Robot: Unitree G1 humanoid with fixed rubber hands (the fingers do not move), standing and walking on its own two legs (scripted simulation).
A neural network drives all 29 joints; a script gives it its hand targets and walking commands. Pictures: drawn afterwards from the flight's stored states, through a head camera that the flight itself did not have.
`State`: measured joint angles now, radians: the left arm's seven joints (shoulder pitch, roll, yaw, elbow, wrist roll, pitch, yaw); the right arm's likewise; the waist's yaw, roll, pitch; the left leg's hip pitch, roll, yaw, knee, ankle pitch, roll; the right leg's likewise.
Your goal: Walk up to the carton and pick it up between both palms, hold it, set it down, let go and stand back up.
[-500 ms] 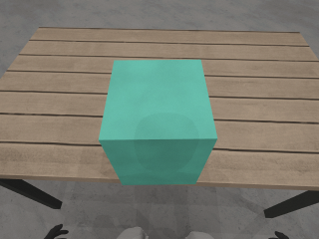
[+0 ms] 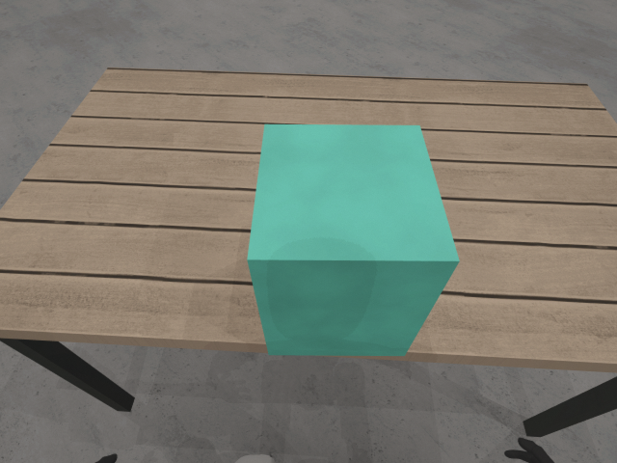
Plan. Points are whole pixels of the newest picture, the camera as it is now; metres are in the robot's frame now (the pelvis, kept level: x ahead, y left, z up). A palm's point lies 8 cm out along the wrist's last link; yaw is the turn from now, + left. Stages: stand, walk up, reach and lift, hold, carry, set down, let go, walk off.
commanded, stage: walk up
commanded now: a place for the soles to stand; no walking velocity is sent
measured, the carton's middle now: (339, 247) +0.38 -0.01 +0.05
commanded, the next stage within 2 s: reach and lift in 1.42 s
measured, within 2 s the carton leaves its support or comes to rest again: neither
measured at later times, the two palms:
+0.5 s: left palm out of the picture +0.07 +0.29 -0.10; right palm out of the picture +0.10 -0.30 -0.09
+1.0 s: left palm out of the picture +0.10 +0.31 -0.09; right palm out of the picture +0.10 -0.29 -0.09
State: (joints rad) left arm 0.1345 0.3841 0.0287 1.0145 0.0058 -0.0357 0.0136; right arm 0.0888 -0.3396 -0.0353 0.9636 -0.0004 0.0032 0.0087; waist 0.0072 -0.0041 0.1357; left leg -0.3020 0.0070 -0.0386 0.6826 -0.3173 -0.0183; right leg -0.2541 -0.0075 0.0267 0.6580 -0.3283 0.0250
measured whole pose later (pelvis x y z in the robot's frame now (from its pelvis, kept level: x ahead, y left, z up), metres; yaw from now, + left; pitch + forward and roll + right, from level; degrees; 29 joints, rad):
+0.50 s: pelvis +0.00 +0.00 +0.02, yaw +0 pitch -3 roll +0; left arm 0.07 0.33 0.01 1.14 0.01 -0.04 0.00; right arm 0.05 -0.36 -0.03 1.11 -0.01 0.01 0.02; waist 0.01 0.01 0.08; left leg -0.19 0.01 -0.04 0.38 -0.15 -0.02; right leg -0.15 -0.01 0.03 0.37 -0.18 0.02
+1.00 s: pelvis +0.02 +0.01 +0.02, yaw +0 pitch -2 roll +0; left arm 0.06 0.36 0.01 1.12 0.01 -0.03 0.01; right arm 0.09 -0.35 -0.04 1.09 -0.01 0.02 0.02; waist 0.00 0.00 0.07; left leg -0.18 -0.02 -0.04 0.40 -0.19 0.00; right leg -0.13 -0.04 0.03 0.38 -0.22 0.05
